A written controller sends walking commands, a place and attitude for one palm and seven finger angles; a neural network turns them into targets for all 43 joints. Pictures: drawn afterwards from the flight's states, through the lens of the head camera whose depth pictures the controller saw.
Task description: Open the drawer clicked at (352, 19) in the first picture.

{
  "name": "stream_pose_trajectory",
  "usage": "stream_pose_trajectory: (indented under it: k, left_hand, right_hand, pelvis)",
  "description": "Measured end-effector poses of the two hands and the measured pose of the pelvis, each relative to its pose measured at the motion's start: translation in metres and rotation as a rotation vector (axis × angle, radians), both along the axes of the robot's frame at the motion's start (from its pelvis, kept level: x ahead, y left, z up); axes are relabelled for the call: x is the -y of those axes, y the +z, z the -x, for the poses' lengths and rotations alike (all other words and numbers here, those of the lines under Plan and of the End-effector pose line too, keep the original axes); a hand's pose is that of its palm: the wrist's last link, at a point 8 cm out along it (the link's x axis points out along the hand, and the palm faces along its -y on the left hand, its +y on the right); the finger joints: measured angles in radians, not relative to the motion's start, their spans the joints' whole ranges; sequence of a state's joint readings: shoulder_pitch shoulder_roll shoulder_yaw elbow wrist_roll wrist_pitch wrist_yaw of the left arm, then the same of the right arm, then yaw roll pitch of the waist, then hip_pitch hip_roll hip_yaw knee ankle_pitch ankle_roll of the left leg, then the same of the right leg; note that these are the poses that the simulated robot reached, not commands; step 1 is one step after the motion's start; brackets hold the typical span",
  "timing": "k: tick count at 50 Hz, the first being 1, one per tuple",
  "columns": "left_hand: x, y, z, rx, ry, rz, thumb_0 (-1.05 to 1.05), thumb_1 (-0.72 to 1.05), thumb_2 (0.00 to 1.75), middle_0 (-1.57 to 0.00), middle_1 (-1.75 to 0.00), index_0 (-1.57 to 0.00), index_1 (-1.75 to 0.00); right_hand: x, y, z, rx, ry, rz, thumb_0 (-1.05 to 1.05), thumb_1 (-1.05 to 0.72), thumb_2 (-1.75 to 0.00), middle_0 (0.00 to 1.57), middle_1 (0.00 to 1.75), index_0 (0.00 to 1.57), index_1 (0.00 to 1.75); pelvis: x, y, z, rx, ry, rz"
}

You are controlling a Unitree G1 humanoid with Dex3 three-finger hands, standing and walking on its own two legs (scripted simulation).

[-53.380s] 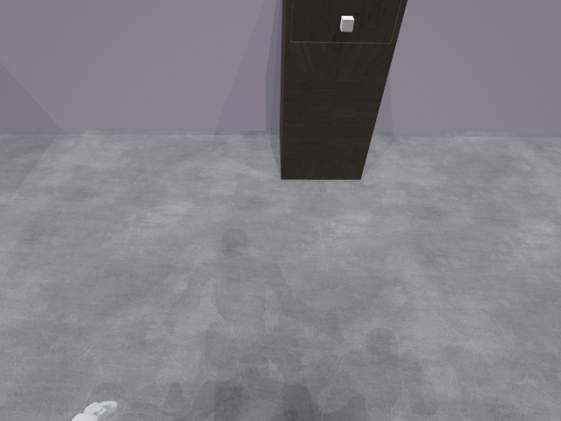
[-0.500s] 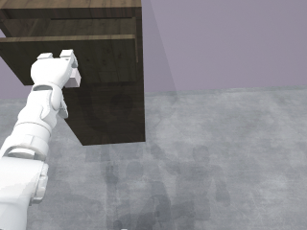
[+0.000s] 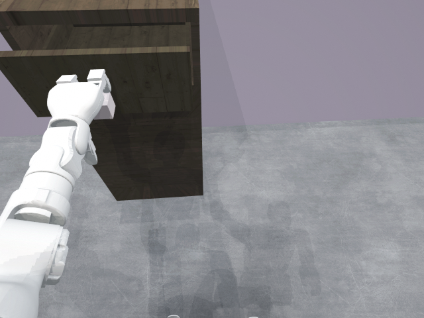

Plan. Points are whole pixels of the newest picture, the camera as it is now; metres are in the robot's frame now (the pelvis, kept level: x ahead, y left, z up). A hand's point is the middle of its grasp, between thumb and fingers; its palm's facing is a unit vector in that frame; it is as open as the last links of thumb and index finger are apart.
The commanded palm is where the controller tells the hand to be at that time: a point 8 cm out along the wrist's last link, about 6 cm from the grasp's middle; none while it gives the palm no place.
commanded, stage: lift the fingers back up to retry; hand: left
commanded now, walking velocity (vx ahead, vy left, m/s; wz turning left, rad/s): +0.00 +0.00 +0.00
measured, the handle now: (103, 99) +0.55 +0.24 +0.06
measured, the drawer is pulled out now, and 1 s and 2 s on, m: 0.11 0.11 0.11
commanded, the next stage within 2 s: re-aim the fingers above the handle in 0.76 s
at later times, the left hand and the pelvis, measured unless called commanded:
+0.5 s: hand (85, 102) +0.48 +0.24 +0.12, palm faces +0.02 -0.01 -1.00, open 13.9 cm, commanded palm +0.45 +0.25 +0.18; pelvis +0.02 +0.00 +0.01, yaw +0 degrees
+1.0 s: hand (86, 103) +0.47 +0.23 +0.13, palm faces +0.03 -0.01 -1.00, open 13.8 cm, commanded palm +0.45 +0.24 +0.19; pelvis +0.01 -0.02 +0.01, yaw +2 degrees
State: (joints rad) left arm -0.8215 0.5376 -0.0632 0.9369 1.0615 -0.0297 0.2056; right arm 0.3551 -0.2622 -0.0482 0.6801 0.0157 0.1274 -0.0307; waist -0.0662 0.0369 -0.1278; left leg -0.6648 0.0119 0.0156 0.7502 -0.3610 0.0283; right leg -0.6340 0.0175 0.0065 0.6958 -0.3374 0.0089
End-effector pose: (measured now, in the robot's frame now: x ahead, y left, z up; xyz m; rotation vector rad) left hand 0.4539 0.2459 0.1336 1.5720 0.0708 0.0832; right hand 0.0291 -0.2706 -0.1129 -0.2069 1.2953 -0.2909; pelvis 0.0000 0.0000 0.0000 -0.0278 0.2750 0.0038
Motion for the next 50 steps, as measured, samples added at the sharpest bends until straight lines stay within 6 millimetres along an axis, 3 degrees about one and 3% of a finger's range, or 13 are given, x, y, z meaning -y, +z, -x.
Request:
stream_pose_trajectory:
  k: [16, 22, 33, 42, 50]
  left_hand:
    - [0.005, 0.015, -0.009, -0.042, -0.020, 0.010, 0.00, -0.49, 0.30, -0.32, -1.20, -0.27, -1.21]
    - [0.011, 0.031, -0.006, 0.007, -0.043, 0.024, 0.00, -0.49, 0.30, -0.32, -1.20, -0.30, -1.20]
    - [-0.003, 0.067, 0.002, 0.000, 0.046, -0.006, 0.00, -0.49, 0.30, -0.32, -1.20, -0.31, -1.20]
    - [0.012, 0.045, 0.012, -0.117, -0.044, 0.025, 0.00, -0.49, 0.30, -0.32, -1.20, -0.31, -1.20]
    - [0.016, 0.054, 0.010, 0.019, -0.093, 0.008, 0.00, -0.49, 0.30, -0.32, -1.20, -0.32, -1.20]
  right_hand:
    - [-0.006, 0.002, -0.021, 0.060, -0.001, -0.009, 0.01, -0.90, -0.90, 0.21, 0.30, 0.20, 0.30]
    - [-0.008, 0.002, -0.033, 0.076, 0.005, -0.032, 0.01, -0.90, -0.90, 0.21, 0.30, 0.20, 0.30]
    - [-0.002, 0.008, -0.066, 0.138, 0.041, -0.047, 0.01, -0.90, -0.90, 0.21, 0.30, 0.20, 0.30]
    - [0.006, 0.018, -0.091, 0.189, 0.084, -0.012, 0.01, -0.90, -0.90, 0.21, 0.30, 0.20, 0.30]
    - [0.008, 0.011, -0.082, 0.163, 0.095, -0.017, 0.01, -0.90, -0.90, 0.20, 0.30, 0.20, 0.30]
  pelvis:
    - [-0.001, 0.005, -0.008, 0.020, -0.001, -0.001]
    - [0.000, 0.008, -0.015, 0.039, -0.001, -0.003]
    - [0.007, 0.015, -0.020, 0.075, 0.010, -0.009]
    - [0.013, 0.016, -0.016, 0.099, 0.021, -0.016]
    - [0.015, 0.013, -0.012, 0.072, 0.026, -0.014]
